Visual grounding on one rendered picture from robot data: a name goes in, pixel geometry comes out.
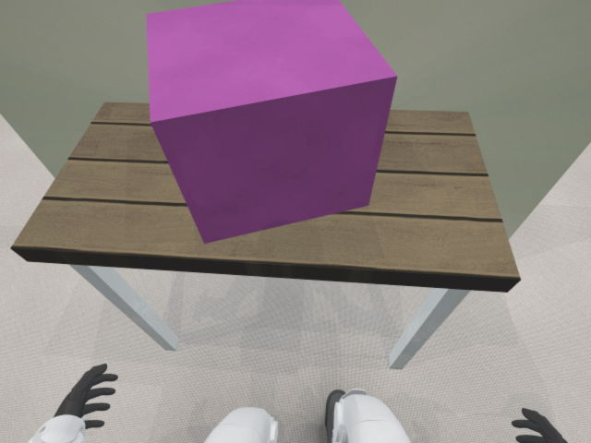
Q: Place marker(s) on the left robot forearm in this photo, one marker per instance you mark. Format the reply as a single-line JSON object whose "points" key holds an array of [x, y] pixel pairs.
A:
{"points": [[61, 429]]}

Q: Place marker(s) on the table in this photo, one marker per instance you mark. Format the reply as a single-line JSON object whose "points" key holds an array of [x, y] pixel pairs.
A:
{"points": [[432, 221]]}

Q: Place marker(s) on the right robot hand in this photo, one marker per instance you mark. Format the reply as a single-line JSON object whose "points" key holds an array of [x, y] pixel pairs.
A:
{"points": [[540, 424]]}

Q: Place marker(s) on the right robot foot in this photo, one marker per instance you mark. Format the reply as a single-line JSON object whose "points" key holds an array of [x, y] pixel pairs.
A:
{"points": [[334, 397]]}

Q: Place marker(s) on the left robot hand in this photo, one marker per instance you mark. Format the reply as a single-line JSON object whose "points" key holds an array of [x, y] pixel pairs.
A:
{"points": [[74, 402]]}

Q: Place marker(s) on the robot right thigh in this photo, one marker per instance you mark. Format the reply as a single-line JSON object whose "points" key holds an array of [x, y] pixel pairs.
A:
{"points": [[364, 419]]}

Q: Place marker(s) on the carton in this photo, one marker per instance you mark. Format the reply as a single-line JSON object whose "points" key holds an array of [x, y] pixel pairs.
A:
{"points": [[269, 112]]}

